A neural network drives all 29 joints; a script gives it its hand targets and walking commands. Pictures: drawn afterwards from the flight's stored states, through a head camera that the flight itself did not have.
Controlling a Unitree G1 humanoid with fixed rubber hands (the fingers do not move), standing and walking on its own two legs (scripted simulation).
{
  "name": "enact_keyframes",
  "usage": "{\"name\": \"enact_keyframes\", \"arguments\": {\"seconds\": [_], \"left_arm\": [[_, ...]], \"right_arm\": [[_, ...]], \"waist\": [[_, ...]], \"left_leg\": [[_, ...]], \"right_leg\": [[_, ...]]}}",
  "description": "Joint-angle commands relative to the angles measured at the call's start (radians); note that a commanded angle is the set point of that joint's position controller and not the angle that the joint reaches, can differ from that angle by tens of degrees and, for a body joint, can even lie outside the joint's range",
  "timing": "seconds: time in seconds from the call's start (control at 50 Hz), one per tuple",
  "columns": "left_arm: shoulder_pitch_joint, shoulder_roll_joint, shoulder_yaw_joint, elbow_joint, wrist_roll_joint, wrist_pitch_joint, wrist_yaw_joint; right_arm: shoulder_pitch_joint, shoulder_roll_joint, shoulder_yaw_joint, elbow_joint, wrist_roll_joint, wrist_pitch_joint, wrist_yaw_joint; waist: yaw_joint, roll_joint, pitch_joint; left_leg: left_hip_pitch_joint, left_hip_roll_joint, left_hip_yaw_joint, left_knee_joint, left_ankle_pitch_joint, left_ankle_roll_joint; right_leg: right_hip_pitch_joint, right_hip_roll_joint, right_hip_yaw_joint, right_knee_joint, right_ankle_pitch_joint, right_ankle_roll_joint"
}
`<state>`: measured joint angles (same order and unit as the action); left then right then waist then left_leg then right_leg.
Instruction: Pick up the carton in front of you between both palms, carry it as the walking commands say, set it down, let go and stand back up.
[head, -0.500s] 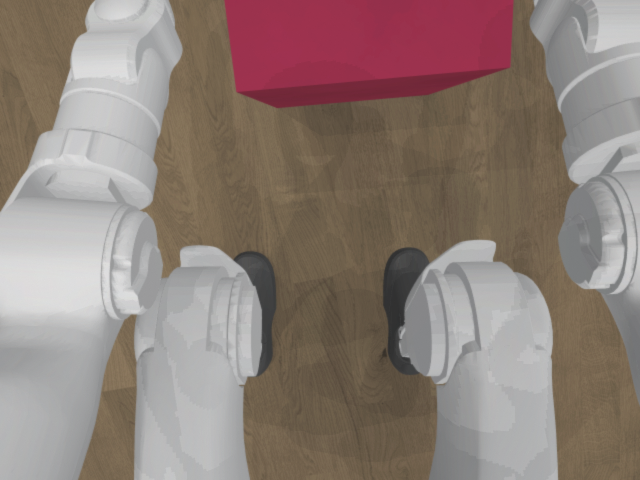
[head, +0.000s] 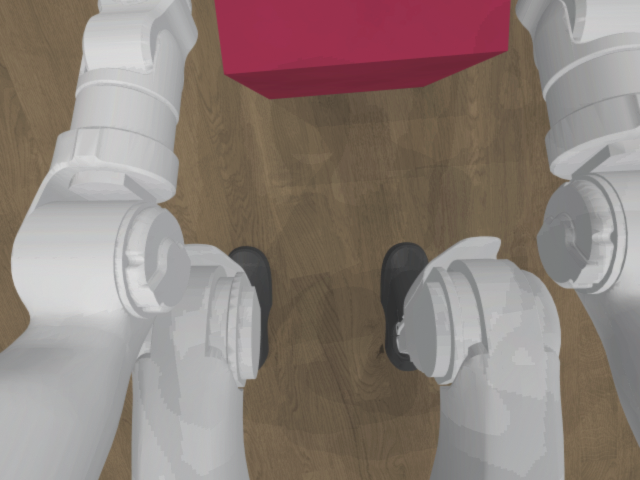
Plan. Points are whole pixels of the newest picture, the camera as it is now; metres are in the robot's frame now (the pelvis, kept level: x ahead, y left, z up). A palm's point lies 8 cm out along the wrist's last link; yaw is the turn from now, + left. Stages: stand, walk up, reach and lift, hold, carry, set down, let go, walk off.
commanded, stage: reach and lift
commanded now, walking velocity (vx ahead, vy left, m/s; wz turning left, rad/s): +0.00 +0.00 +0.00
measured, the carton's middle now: out of the picture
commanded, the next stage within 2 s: none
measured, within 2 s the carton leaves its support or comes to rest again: leaves its support in 0.10 s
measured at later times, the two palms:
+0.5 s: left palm out of the picture +0.52 +0.12 +0.03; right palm out of the picture +0.50 -0.18 +0.03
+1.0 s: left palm out of the picture +0.48 +0.12 +0.17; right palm out of the picture +0.47 -0.17 +0.17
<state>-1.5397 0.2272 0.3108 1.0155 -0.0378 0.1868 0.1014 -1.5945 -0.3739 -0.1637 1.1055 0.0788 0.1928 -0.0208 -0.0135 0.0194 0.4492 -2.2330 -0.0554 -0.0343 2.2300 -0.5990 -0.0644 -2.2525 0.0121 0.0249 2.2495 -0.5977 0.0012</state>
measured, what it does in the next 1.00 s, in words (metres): rises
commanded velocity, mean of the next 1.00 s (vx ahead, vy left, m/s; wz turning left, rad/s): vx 0.00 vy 0.00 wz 0.00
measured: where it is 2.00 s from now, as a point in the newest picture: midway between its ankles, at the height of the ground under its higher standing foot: (324, 327)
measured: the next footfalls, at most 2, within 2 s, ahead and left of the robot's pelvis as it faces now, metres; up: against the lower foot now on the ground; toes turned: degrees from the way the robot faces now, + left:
none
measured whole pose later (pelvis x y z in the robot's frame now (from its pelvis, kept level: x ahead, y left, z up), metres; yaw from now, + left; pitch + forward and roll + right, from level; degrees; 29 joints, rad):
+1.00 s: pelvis +0.02 +0.01 +0.21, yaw -3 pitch +39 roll +1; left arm -0.86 -0.08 0.48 0.60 0.21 0.40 0.07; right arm -0.88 0.02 -0.42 0.62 -0.23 0.43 0.00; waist 0.00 0.02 -0.23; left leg -1.71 -0.06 -0.06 1.53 -0.50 -0.04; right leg -1.73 0.04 0.06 1.53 -0.48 0.03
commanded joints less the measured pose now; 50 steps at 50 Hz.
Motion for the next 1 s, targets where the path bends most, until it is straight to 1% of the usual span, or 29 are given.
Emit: {"name": "enact_keyframes", "arguments": {"seconds": [0.0, 0.04, 0.08, 0.12, 0.14, 0.16, 0.2, 0.24, 0.28, 0.32, 0.36, 0.38, 0.4, 0.46, 0.52, 0.56, 0.62, 0.7, 0.8, 0.88, 0.98], "left_arm": [[-0.540, -0.978, -0.339, -0.192, -0.111, 0.020, -0.254], [-0.558, -1.030, -0.391, -0.251, -0.152, 0.027, -0.247], [-0.572, -1.088, -0.444, -0.331, -0.186, 0.039, -0.238], [-0.577, -1.126, -0.473, -0.404, -0.195, 0.057, -0.233], [-0.567, -1.149, -0.494, -0.441, -0.189, 0.065, -0.225], [-0.556, -1.155, -0.504, -0.470, -0.181, 0.075, -0.222], [-0.519, -1.166, -0.506, -0.481, -0.154, 0.095, -0.225], [-0.463, -1.186, -0.476, -0.439, -0.111, 0.113, -0.230], [-0.398, -1.193, -0.402, -0.347, -0.042, 0.132, -0.235], [-0.346, -1.186, -0.302, -0.255, 0.038, 0.149, -0.240], [-0.320, -1.165, -0.202, -0.192, 0.114, 0.160, -0.245], [-0.312, -1.158, -0.168, -0.177, 0.142, 0.163, -0.246], [-0.311, -1.157, -0.147, -0.172, 0.161, 0.164, -0.247], [-0.323, -1.172, -0.130, -0.182, 0.181, 0.165, -0.251], [-0.340, -1.209, -0.163, -0.214, 0.167, 0.176, -0.264], [-0.344, -1.241, -0.203, -0.241, 0.148, 0.188, -0.274], [-0.331, -1.288, -0.274, -0.290, 0.113, 0.206, -0.286], [-0.268, -1.332, -0.355, -0.346, 0.078, 0.226, -0.298], [-0.151, -1.359, -0.408, -0.371, 0.060, 0.233, -0.306], [-0.051, -1.369, -0.417, -0.360, 0.065, 0.223, -0.309], [0.062, -1.380, -0.408, -0.337, 0.084, 0.207, -0.312]], "right_arm": [[-0.492, 1.014, 0.282, -0.237, 0.101, 0.014, 0.272], [-0.524, 1.057, 0.330, -0.339, 0.133, 0.018, 0.259], [-0.557, 1.102, 0.372, -0.474, 0.152, 0.030, 0.239], [-0.549, 1.138, 0.397, -0.572, 0.146, 0.055, 0.223], [-0.536, 1.185, 0.414, -0.601, 0.142, 0.064, 0.209], [-0.505, 1.199, 0.413, -0.613, 0.127, 0.077, 0.200], [-0.426, 1.225, 0.388, -0.581, 0.088, 0.105, 0.193], [-0.345, 1.254, 0.344, -0.513, 0.036, 0.130, 0.197], [-0.280, 1.281, 0.286, -0.416, -0.017, 0.149, 0.213], [-0.245, 1.285, 0.211, -0.330, -0.072, 0.163, 0.233], [-0.237, 1.271, 0.135, -0.270, -0.126, 0.172, 0.253], [-0.238, 1.265, 0.105, -0.254, -0.149, 0.173, 0.258], [-0.239, 1.260, 0.082, -0.246, -0.166, 0.173, 0.262], [-0.244, 1.256, 0.043, -0.243, -0.202, 0.171, 0.265], [-0.242, 1.270, 0.039, -0.260, -0.214, 0.178, 0.267], [-0.239, 1.291, 0.057, -0.285, -0.209, 0.186, 0.269], [-0.225, 1.332, 0.110, -0.340, -0.182, 0.202, 0.273], [-0.175, 1.391, 0.197, -0.413, -0.136, 0.224, 0.279], [-0.076, 1.449, 0.277, -0.457, -0.105, 0.236, 0.279], [0.012, 1.482, 0.300, -0.460, -0.107, 0.229, 0.268], [0.122, 1.503, 0.289, -0.443, -0.135, 0.214, 0.255]], "waist": [[-0.011, -0.018, -1.309], [-0.018, -0.023, -1.518], [-0.025, -0.043, -1.784], [-0.038, -0.075, -1.993], [-0.022, -0.080, -2.057], [-0.033, -0.085, -2.077], [-0.044, -0.076, -2.007], [-0.042, -0.066, -1.848], [-0.021, -0.056, -1.652], [0.000, -0.052, -1.484], [0.020, -0.051, -1.375], [0.027, -0.049, -1.353], [0.026, -0.049, -1.356], [0.014, -0.043, -1.406], [-0.010, -0.029, -1.487], [-0.025, -0.016, -1.558], [-0.036, 0.000, -1.675], [-0.027, 0.002, -1.766], [-0.008, -0.024, -1.737], [0.001, -0.045, -1.651], [0.001, -0.050, -1.532]], "left_leg": [[0.578, -0.081, 0.136, -0.126, 0.364, 0.055], [0.643, -0.086, 0.141, -0.123, 0.462, 0.053], [0.704, -0.099, 0.150, -0.133, 0.558, 0.049], [0.677, -0.109, 0.152, -0.157, 0.600, 0.042], [0.672, -0.116, 0.158, -0.174, 0.603, 0.038], [0.654, -0.120, 0.156, -0.190, 0.590, 0.034], [0.624, -0.128, 0.156, -0.236, 0.534, 0.029], [0.598, -0.134, 0.157, -0.292, 0.441, 0.028], [0.570, -0.132, 0.152, -0.350, 0.330, 0.031], [0.541, -0.127, 0.145, -0.409, 0.229, 0.039], [0.521, -0.124, 0.139, -0.462, 0.158, 0.049], [0.522, -0.123, 0.137, -0.486, 0.140, 0.051], [0.532, -0.123, 0.134, -0.505, 0.133, 0.052], [0.574, -0.123, 0.130, -0.551, 0.128, 0.049], [0.632, -0.127, 0.129, -0.590, 0.132, 0.041], [0.678, -0.130, 0.130, -0.614, 0.148, 0.035], [0.757, -0.132, 0.134, -0.646, 0.195, 0.027], [0.841, -0.131, 0.132, -0.689, 0.267, 0.022], [0.892, -0.131, 0.118, -0.750, 0.315, 0.025], [0.922, -0.132, 0.103, -0.811, 0.321, 0.030], [0.983, -0.131, 0.082, -0.903, 0.313, 0.035]], "right_leg": [[0.603, 0.089, -0.082, -0.182, 0.386, 0.000], [0.717, 0.093, -0.086, -0.179, 0.507, 0.004], [0.878, 0.098, -0.090, -0.182, 0.649, 0.009], [1.043, 0.105, -0.085, -0.187, 0.779, 0.013], [1.071, 0.111, -0.090, -0.195, 0.787, 0.020], [1.090, 0.115, -0.092, -0.209, 0.780, 0.024], [1.045, 0.122, -0.099, -0.257, 0.707, 0.031], [0.916, 0.129, -0.110, -0.321, 0.574, 0.034], [0.753, 0.129, -0.117, -0.385, 0.412, 0.030], [0.635, 0.130, -0.118, -0.440, 0.276, 0.023], [0.562, 0.134, -0.115, -0.487, 0.181, 0.018], [0.549, 0.137, -0.115, -0.508, 0.154, 0.015], [0.551, 0.140, -0.116, -0.527, 0.141, 0.013], [0.593, 0.142, -0.115, -0.574, 0.136, 0.009], [0.663, 0.142, -0.117, -0.616, 0.149, 0.006], [0.720, 0.142, -0.119, -0.640, 0.170, 0.005], [0.815, 0.142, -0.122, -0.670, 0.224, 0.006], [0.929, 0.144, -0.117, -0.708, 0.303, 0.016], [1.029, 0.147, -0.101, -0.769, 0.363, 0.029], [1.090, 0.150, -0.084, -0.835, 0.379, 0.034], [1.162, 0.150, -0.060, -0.932, 0.373, 0.031]]}}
